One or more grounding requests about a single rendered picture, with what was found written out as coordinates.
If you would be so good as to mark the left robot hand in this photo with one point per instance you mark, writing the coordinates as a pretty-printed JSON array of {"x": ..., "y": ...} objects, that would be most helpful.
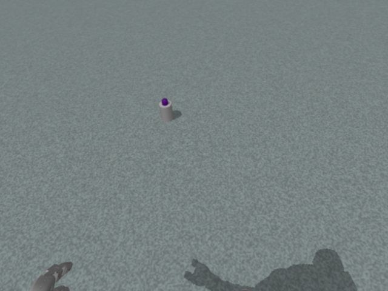
[{"x": 53, "y": 274}]

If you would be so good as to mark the bottle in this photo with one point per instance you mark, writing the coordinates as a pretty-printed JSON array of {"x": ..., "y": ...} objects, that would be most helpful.
[{"x": 166, "y": 110}]

